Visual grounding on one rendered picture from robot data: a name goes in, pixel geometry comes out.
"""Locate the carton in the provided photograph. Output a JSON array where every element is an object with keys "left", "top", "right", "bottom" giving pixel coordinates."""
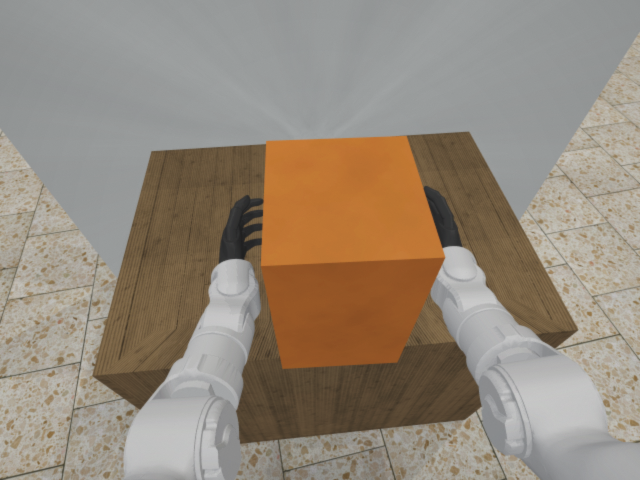
[{"left": 261, "top": 136, "right": 445, "bottom": 369}]

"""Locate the pedestal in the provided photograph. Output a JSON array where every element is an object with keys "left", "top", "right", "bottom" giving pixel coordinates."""
[{"left": 92, "top": 132, "right": 578, "bottom": 444}]

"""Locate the left robot forearm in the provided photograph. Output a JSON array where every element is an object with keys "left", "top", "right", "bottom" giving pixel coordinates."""
[{"left": 123, "top": 259, "right": 261, "bottom": 474}]

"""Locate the right robot forearm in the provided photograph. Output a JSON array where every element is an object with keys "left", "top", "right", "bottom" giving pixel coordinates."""
[{"left": 431, "top": 246, "right": 608, "bottom": 430}]

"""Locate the robot right upper arm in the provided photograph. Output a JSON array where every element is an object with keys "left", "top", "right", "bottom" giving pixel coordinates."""
[{"left": 479, "top": 355, "right": 640, "bottom": 480}]

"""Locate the robot left upper arm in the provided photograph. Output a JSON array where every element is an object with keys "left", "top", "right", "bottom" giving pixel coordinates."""
[{"left": 123, "top": 395, "right": 242, "bottom": 480}]

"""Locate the robot left hand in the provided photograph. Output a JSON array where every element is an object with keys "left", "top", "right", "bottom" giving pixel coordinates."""
[{"left": 219, "top": 195, "right": 264, "bottom": 264}]

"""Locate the robot right hand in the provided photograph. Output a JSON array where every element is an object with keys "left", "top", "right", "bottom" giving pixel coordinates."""
[{"left": 424, "top": 186, "right": 463, "bottom": 248}]

